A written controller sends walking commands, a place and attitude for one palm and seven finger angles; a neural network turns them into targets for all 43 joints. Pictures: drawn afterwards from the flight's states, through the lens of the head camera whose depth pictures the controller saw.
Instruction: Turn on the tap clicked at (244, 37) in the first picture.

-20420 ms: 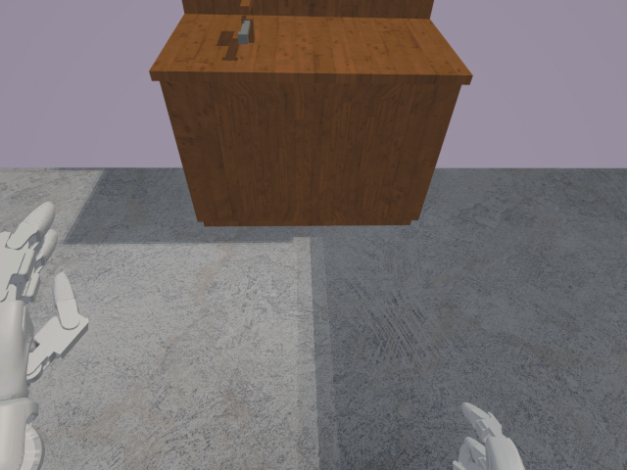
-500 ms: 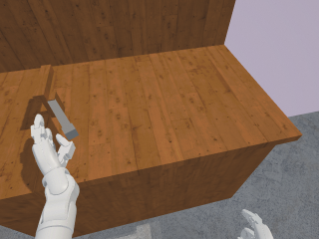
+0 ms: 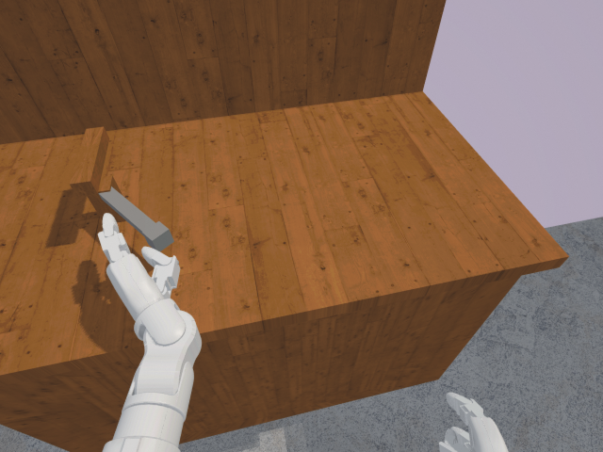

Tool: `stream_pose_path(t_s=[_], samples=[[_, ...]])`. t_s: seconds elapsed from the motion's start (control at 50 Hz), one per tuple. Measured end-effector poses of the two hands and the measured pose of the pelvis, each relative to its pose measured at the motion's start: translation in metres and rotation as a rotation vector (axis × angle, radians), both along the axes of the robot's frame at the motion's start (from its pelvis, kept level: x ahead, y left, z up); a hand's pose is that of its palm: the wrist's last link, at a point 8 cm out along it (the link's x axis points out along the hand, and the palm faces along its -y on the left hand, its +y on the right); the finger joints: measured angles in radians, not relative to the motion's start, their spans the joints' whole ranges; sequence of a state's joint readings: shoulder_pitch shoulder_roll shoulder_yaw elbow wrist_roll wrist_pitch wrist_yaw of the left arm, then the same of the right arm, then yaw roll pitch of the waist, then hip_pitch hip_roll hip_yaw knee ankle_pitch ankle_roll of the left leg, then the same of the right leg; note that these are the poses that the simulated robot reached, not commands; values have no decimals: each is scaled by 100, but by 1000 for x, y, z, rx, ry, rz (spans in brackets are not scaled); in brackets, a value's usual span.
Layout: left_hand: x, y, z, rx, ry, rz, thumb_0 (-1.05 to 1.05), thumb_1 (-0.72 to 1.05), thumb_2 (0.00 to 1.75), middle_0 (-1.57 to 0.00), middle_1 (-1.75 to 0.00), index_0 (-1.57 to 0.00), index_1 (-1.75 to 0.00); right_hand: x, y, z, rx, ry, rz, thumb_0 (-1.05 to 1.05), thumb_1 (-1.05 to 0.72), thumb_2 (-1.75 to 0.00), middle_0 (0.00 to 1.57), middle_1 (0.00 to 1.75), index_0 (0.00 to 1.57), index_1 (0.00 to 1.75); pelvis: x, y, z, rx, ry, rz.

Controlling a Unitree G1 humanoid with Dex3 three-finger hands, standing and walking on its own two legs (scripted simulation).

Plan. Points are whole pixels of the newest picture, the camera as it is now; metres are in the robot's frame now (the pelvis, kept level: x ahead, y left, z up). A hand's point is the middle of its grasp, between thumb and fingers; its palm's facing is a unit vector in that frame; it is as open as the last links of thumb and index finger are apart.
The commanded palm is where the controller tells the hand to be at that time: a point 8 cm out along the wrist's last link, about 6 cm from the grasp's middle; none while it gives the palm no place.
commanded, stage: push the lever round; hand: left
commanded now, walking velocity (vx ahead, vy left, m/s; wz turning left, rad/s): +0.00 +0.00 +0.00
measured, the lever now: (158, 237) +0.38 +0.23 +0.08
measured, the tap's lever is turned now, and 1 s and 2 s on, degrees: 37 65 84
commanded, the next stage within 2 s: lift the hand up off the lever in 1.26 s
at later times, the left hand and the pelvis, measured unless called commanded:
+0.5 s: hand (198, 237) +0.39 +0.18 +0.06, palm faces +0.77 -0.64 -0.09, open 7.7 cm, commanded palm +0.34 +0.20 +0.07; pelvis +0.01 -0.01 +0.00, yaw +0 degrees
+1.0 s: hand (209, 225) +0.42 +0.17 +0.06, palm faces +0.79 -0.60 -0.10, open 8.0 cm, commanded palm +0.37 +0.19 +0.07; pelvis +0.01 -0.01 -0.01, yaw +1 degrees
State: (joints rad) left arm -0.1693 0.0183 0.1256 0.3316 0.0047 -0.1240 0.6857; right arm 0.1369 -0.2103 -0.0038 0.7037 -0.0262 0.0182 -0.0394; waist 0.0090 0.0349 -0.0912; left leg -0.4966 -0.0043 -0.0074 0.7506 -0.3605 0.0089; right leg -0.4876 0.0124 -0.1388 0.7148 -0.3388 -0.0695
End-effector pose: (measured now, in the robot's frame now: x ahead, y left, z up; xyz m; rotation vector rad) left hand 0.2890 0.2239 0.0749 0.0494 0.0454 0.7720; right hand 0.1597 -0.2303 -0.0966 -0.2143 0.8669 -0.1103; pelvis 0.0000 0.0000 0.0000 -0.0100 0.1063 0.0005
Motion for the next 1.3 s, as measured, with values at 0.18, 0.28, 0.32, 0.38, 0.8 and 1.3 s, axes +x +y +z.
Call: stream_pose_path(t_s=[0.18,0.28,0.32,0.38,0.8,1.3], samples=[[14,-13,0,-4,16,32,1,93,92,-15,-15,-15,-15,-5,-3,-4,1,31,-2,1,-91,-90,20,30,20,30,-2,-4,0,1,5,4],[28,-22,-1,-8,30,45,0,93,92,-15,-15,-16,-15,-9,-6,-8,1,58,-11,1,-91,-90,20,30,20,30,-1,-7,0,1,17,3],[34,-24,-1,-12,38,56,0,92,92,-15,-15,-16,-15,-11,-8,-9,1,71,-17,1,-91,-90,20,30,20,30,1,-8,0,2,24,2],[41,-25,-2,-21,52,78,0,92,92,-15,-15,-16,-15,-14,-11,-11,2,91,-25,1,-91,-90,20,30,20,30,5,-10,0,3,33,0],[60,-31,-3,-30,70,148,1,92,91,-15,-15,-15,-15,-18,-22,-17,3,130,-13,1,-91,-90,20,30,20,30,12,-15,-3,3,64,9],[97,-41,0,-10,82,164,2,90,90,-15,-15,-11,-13,-71,-28,-33,10,241,-62,1,-91,-90,20,30,20,30,4,-16,-9,5,116,-1]])
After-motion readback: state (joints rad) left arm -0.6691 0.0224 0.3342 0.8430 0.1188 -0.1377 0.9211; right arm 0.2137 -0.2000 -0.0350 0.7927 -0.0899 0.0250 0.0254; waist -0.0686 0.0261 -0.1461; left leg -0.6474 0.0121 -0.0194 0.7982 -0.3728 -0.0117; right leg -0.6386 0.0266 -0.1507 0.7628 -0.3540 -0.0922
